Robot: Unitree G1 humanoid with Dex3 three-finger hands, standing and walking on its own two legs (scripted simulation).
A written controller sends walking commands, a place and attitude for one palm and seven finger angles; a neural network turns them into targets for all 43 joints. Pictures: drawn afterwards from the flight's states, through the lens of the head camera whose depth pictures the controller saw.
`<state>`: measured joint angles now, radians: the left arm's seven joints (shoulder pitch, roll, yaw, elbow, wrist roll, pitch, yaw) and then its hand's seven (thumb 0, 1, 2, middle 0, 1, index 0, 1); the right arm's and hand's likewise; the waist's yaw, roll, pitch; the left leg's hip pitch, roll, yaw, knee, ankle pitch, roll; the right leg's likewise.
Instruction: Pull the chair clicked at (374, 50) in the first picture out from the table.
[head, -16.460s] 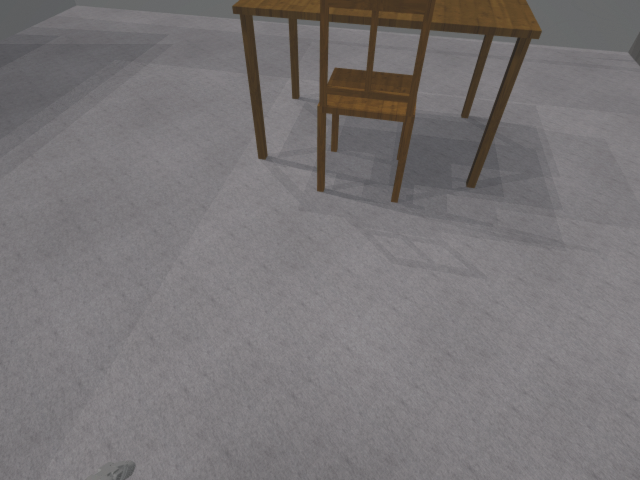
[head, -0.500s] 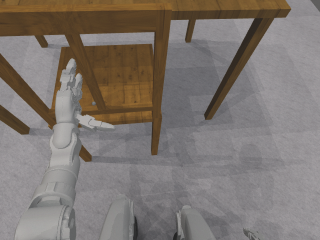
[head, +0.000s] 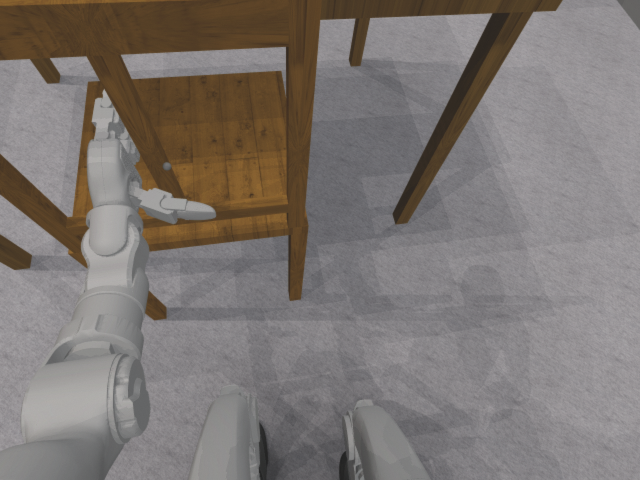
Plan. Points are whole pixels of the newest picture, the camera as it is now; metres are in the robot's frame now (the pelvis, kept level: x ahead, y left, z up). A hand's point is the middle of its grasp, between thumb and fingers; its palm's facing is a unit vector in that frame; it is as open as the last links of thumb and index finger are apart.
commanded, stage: push the fingers through the gap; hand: left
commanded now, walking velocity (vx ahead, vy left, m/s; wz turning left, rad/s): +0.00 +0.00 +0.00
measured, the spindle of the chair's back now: (152, 151) +0.50 +0.18 +0.05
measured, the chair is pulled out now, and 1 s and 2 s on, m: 0.00 0.00 0.04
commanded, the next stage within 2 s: hook a spindle and tug to test in 0.30 s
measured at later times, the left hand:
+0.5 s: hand (166, 171) +0.49 +0.17 +0.03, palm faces +0.11 -0.99 -0.02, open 16.9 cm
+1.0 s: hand (172, 172) +0.48 +0.16 +0.04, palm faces +0.11 -0.99 -0.03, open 10.9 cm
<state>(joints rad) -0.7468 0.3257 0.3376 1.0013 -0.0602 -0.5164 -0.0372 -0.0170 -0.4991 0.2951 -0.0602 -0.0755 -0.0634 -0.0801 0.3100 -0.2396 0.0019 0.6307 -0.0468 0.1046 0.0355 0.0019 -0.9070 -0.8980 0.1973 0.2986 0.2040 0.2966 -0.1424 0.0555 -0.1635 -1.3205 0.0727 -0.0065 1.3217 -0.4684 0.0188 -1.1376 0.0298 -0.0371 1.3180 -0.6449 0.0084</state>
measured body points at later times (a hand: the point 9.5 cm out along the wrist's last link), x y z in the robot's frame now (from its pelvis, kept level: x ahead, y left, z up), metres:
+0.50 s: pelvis +0.00 +0.00 +0.00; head +0.14 +0.02 +0.43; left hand +0.47 +0.22 +0.04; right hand +0.05 -0.26 -0.12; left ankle +0.07 +0.11 -0.61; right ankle -0.01 -0.13 -0.61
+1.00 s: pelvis +0.00 +0.00 +0.00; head +0.14 +0.02 +0.43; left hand +0.47 +0.21 +0.04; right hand +0.05 -0.26 -0.12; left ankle +0.07 +0.11 -0.61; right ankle -0.01 -0.13 -0.61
